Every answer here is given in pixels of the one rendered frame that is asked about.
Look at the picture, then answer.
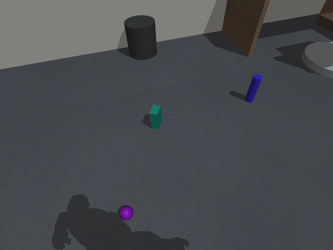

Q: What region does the office chair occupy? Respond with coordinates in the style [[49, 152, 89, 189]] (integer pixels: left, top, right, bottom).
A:
[[302, 12, 333, 79]]

